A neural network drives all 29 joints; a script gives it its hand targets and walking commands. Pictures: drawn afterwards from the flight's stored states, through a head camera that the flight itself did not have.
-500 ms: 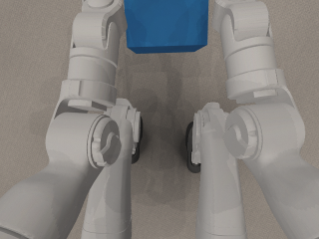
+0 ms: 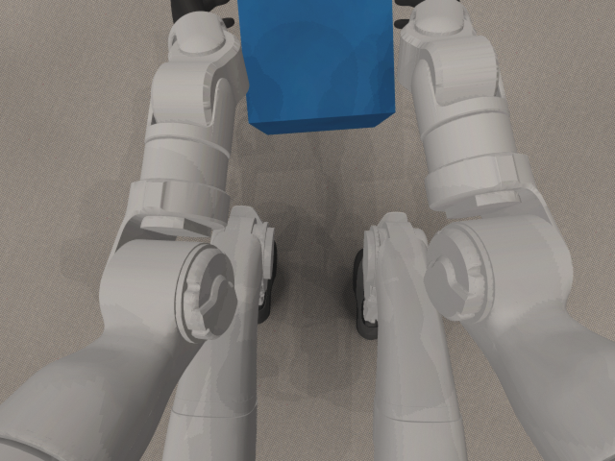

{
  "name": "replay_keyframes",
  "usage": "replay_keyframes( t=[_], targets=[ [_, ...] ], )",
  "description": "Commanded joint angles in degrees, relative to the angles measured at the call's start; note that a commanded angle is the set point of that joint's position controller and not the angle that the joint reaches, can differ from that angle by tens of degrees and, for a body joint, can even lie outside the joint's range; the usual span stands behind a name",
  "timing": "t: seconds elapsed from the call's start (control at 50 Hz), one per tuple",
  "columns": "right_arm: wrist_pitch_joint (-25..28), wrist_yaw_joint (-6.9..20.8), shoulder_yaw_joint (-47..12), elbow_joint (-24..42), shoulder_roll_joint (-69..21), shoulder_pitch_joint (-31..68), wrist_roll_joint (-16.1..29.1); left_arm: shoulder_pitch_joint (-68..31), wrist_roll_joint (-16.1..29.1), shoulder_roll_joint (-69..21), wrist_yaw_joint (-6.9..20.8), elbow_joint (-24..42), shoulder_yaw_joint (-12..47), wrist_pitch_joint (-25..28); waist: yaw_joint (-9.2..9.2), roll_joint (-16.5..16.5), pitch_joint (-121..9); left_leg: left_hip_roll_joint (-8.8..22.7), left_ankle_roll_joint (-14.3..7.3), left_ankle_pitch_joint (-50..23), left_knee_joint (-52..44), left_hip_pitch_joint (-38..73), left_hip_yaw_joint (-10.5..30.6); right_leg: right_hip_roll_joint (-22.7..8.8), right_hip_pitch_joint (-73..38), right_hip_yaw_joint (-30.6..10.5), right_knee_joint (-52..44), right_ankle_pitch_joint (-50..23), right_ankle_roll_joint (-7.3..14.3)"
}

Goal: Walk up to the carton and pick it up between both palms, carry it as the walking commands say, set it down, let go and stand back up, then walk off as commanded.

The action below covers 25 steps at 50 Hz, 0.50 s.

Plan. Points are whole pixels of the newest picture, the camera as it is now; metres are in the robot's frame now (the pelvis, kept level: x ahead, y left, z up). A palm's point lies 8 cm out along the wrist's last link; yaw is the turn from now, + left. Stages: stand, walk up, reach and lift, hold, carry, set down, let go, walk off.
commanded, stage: reach and lift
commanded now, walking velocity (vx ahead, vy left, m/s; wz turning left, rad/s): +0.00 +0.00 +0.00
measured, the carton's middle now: out of the picture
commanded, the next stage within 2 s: none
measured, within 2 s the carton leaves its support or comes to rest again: neither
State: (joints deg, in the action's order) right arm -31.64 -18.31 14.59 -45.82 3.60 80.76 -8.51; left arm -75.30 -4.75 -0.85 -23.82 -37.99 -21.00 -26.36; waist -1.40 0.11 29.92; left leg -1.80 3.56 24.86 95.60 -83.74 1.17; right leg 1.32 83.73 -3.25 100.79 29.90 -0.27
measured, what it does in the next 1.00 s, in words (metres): rises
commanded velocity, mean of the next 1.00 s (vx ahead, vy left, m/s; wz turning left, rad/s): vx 0.00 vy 0.00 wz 0.00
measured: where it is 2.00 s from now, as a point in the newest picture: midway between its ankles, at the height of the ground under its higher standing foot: (313, 301)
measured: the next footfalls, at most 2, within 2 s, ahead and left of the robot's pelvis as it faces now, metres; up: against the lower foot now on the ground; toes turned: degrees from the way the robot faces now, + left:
none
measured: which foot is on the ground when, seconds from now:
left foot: down 0.00-1.00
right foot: down 0.00-1.00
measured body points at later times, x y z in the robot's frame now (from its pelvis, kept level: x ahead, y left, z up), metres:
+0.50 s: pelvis +0.00 +0.00 +0.05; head +0.26 -0.02 +0.41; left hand +0.52 +0.13 +0.03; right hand +0.53 -0.11 +0.02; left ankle +0.17 +0.14 -0.49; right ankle +0.14 -0.11 -0.49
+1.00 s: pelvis +0.00 +0.00 +0.11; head +0.22 -0.02 +0.49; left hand +0.50 +0.12 +0.10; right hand +0.51 -0.11 +0.09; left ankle +0.17 +0.14 -0.49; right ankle +0.14 -0.11 -0.49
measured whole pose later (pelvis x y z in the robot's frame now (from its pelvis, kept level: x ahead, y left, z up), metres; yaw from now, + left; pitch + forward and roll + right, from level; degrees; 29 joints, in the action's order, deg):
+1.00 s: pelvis +0.00 +0.00 +0.11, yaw -1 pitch +3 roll +3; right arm -29.9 -19.0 16.3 -45.2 -0.7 70.7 -9.0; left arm -65.0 -5.5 -4.0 -24.0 -36.7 -21.0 -26.8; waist -1.4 0.1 28.6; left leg -1.8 2.9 19.7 72.6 -56.3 1.3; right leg 1.3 56.8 -4.0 77.8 24.2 -0.3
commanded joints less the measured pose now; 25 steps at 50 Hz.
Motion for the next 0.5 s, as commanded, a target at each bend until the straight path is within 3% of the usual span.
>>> replay_keyframes(
  t=[0.0, 0.04, 0.06, 0.08, 0.12, 0.14, 0.16, 0.2, 0.22, 0.24, 0.26, 0.28, 0.3, 0.32, 0.34, 0.36, 0.42, 0.44, 0.46, 0.48],
  targets=[
    [7.39, 27.42, -27.08, 12.99, -74.03, 39.50, 14.75, -40.63, 8.30, -70.66, 28.76, 7.71, 30.04, 0.37, -5.80, -2.48, -140.86, -8.13, -1.98, -13.48, -12.40, 44.15, -2.71, 9.39, -34.68, 3.97, -18.67, -13.25, -1.33],
    [7.76, 27.61, -24.44, 9.37, -72.80, 39.24, 13.32, -39.34, 7.75, -71.75, 29.17, 3.64, 28.92, 0.15, -4.49, -1.04, -135.53, -8.00, -1.66, -9.86, -13.32, 41.79, -2.74, 9.24, -31.28, 4.24, -19.52, -9.54, -0.95],
    [7.71, 27.22, -26.32, 14.17, -73.51, 39.36, 14.10, -40.07, 9.27, -72.80, 28.94, 8.43, 31.10, 0.20, -4.07, -1.23, -141.89, -8.31, -1.78, -13.77, -13.49, 46.48, -2.44, 9.75, -35.05, 4.02, -19.65, -13.30, -0.77],
    [7.17, 27.44, -23.93, 8.86, -73.70, 37.61, 13.28, -42.24, 8.09, -70.55, 29.18, 5.83, 29.51, 0.01, -3.84, -0.71, -136.22, -7.67, -1.66, -8.83, -13.64, 42.05, -2.86, 9.15, -32.80, 3.51, -20.60, -8.63, -0.61],
    [7.35, 27.38, -25.22, 10.47, -74.68, 38.21, 14.46, -42.06, 8.99, -70.41, 29.17, 8.11, 30.18, 0.52, -4.71, -1.60, -137.64, -7.82, -1.83, -9.17, -14.84, 44.81, -3.19, 9.05, -35.62, 3.37, -21.95, -8.86, -0.83],
    [7.54, 27.38, -25.23, 11.12, -73.05, 38.59, 13.69, -41.07, 8.77, -71.78, 29.07, 5.75, 30.23, -0.10, -4.76, -0.62, -138.83, -7.66, -1.79, -10.89, -15.29, 46.70, -2.08, 8.97, -34.45, 3.42, -21.77, -10.10, -0.52],
    [7.24, 27.61, -24.01, 7.71, -73.35, 38.18, 13.35, -41.29, 7.56, -70.69, 28.95, 4.80, 28.73, -0.19, -5.19, -0.70, -133.95, -7.46, -1.94, -7.47, -15.87, 43.32, -2.36, 8.84, -31.85, 3.15, -22.37, -7.08, -0.38],
    [7.68, 27.74, -26.03, 10.75, -74.51, 38.79, 14.76, -40.06, 9.04, -72.88, 29.10, 6.47, 31.25, -0.03, -4.52, -1.29, -138.16, -7.53, -1.82, -10.41, -16.73, 47.13, -1.56, 9.17, -35.70, 3.49, -23.07, -9.58, -0.58],
    [7.57, 27.62, -27.43, 12.88, -74.23, 40.02, 15.48, -41.14, 9.57, -70.59, 28.95, 8.49, 30.75, 0.10, -5.64, -2.63, -138.86, -7.61, -2.03, -10.85, -16.52, 47.08, -2.06, 9.01, -36.14, 3.31, -23.04, -9.74, -0.98],
    [7.74, 27.33, -27.21, 14.09, -73.56, 40.46, 15.00, -38.06, 8.38, -72.17, 28.92, 5.15, 30.47, -0.50, -5.44, -1.98, -139.65, -7.45, -2.02, -10.99, -17.18, 48.06, -1.37, 9.05, -36.70, 3.51, -23.08, -10.36, -0.80],
    [7.57, 27.43, -25.54, 11.25, -73.48, 37.52, 13.62, -37.13, 7.99, -72.63, 29.00, 4.30, 30.38, -0.75, -5.30, -0.98, -138.83, -7.88, -1.65, -12.25, -17.81, 48.76, -1.53, 9.09, -37.13, 3.05, -23.91, -11.66, -0.53],
    [7.61, 27.20, -27.05, 14.49, -74.10, 39.17, 14.84, -38.18, 9.11, -73.36, 29.11, 5.85, 30.90, -0.65, -4.79, -0.66, -141.19, -7.73, -1.84, -12.28, -17.66, 49.66, -1.97, 9.04, -39.59, 2.38, -24.89, -11.65, -0.45],
    [7.31, 27.37, -27.04, 12.51, -75.12, 36.74, 15.03, -39.33, 9.37, -72.52, 28.92, 8.87, 31.61, -0.16, -5.48, -0.63, -140.97, -7.87, -2.03, -13.33, -18.25, 50.70, -1.72, 9.29, -39.96, 2.55, -24.49, -13.11, -0.61],
    [7.07, 27.38, -27.20, 10.75, -74.81, 36.12, 14.67, -37.46, 8.39, -71.25, 29.21, 7.43, 30.54, -0.30, -5.54, -1.88, -138.25, -7.65, -1.86, -12.67, -18.12, 48.15, -2.22, 9.19, -39.28, 2.41, -24.94, -12.35, -0.74],
    [7.03, 27.17, -26.55, 9.98, -76.62, 33.87, 14.28, -39.55, 9.10, -71.97, 29.13, 9.70, 31.56, 0.00, -4.32, -2.51, -138.62, -7.62, -1.95, -12.83, -19.22, 49.24, -1.76, 9.26, -41.05, 2.69, -26.07, -12.43, -0.80],
    [7.27, 26.87, -26.82, 12.01, -76.10, 35.75, 14.85, -37.32, 8.91, -71.92, 29.17, 7.80, 30.84, -0.16, -5.58, -2.08, -138.40, -7.69, -2.37, -12.44, -20.02, 50.78, -1.74, 9.05, -41.24, 2.24, -26.86, -11.75, -0.94],
    [7.34, 27.01, -25.33, 9.24, -76.57, 33.22, 13.49, -35.55, 7.47, -71.40, 29.36, 4.97, 29.48, -0.24, -5.52, -2.96, -133.96, -7.43, -2.28, -10.74, -21.01, 48.82, -2.05, 8.86, -41.35, 1.64, -28.76, -10.21, -0.66],
    [7.70, 26.75, -25.85, 11.32, -76.35, 33.70, 14.00, -37.50, 8.63, -72.86, 29.26, 8.16, 31.09, 0.16, -4.85, -1.29, -135.88, -7.59, -2.17, -12.89, -21.09, 50.49, -1.78, 8.85, -42.71, 1.43, -28.43, -12.65, -0.46],
    [8.02, 27.12, -25.17, 7.86, -75.78, 32.24, 13.51, -34.77, 7.00, -71.33, 29.42, 3.91, 29.51, 0.06, -6.71, -0.43, -131.18, -7.31, -1.91, -12.64, -21.53, 48.67, -1.78, 8.31, -39.57, 0.92, -28.54, -12.33, -0.46],
    [8.22, 27.06, -27.46, 12.24, -76.76, 33.51, 15.06, -36.81, 9.02, -72.38, 29.31, 9.07, 31.67, 0.67, -6.01, -1.27, -136.52, -7.56, -2.15, -14.34, -22.36, 52.55, -1.71, 8.47, -44.09, 1.37, -29.40, -13.97, -0.62]
  ],
)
